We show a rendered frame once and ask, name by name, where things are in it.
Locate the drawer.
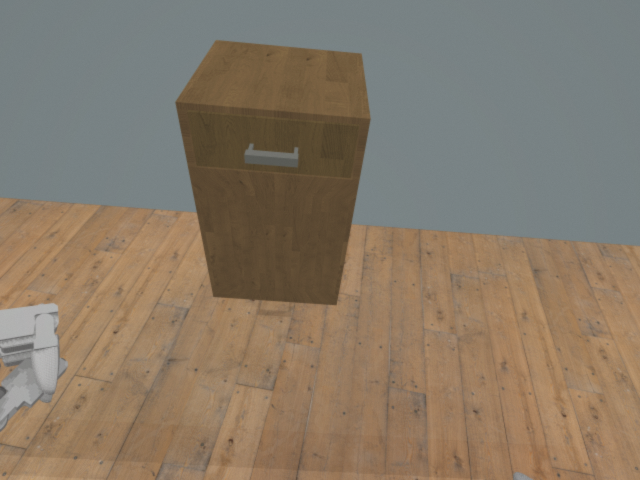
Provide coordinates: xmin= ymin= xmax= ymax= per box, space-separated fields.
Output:
xmin=187 ymin=110 xmax=359 ymax=178

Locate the cabinet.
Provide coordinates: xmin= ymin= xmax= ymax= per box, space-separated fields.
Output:
xmin=175 ymin=40 xmax=371 ymax=305

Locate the left robot hand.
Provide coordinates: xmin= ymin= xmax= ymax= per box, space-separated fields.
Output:
xmin=0 ymin=303 xmax=68 ymax=432

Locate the handle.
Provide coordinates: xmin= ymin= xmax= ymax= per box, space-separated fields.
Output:
xmin=244 ymin=143 xmax=299 ymax=168

